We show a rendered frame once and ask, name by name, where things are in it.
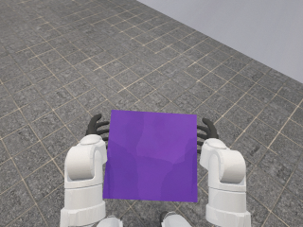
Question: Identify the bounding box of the robot left thigh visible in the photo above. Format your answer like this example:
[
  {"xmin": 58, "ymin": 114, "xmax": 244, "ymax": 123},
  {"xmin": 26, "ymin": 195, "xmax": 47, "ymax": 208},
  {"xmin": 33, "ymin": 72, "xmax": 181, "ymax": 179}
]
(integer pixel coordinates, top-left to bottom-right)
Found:
[{"xmin": 97, "ymin": 217, "xmax": 123, "ymax": 227}]

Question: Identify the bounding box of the carton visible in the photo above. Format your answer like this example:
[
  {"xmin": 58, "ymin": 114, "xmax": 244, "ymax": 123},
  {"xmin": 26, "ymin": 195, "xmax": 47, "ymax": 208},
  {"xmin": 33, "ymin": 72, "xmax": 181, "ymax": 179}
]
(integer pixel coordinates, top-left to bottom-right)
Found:
[{"xmin": 102, "ymin": 110, "xmax": 198, "ymax": 202}]

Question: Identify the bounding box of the right robot forearm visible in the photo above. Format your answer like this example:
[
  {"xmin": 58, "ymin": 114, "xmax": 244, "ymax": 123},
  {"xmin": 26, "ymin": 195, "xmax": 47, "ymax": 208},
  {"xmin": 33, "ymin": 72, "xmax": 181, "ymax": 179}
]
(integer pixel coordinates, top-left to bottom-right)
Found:
[{"xmin": 199, "ymin": 138, "xmax": 252, "ymax": 227}]

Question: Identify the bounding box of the right robot hand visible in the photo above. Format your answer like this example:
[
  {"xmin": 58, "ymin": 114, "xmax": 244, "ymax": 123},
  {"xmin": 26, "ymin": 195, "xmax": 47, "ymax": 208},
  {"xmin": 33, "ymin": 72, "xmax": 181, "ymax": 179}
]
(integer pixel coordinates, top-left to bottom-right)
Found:
[{"xmin": 197, "ymin": 117, "xmax": 219, "ymax": 154}]

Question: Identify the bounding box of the left robot forearm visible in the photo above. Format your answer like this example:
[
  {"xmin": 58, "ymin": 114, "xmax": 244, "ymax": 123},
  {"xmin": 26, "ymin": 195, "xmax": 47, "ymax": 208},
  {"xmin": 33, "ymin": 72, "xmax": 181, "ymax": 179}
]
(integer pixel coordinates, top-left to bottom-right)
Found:
[{"xmin": 60, "ymin": 134, "xmax": 108, "ymax": 227}]

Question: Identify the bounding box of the right robot shin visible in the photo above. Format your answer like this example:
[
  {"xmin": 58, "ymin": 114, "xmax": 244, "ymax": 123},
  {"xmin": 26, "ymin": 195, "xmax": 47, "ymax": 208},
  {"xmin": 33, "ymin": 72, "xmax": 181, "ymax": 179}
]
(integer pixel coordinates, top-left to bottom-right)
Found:
[{"xmin": 164, "ymin": 211, "xmax": 176, "ymax": 220}]

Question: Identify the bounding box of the left robot hand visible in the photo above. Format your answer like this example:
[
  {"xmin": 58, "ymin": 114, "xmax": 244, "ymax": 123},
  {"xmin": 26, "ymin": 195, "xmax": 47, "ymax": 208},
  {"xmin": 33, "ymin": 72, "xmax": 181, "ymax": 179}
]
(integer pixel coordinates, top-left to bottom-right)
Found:
[{"xmin": 85, "ymin": 113, "xmax": 110, "ymax": 149}]

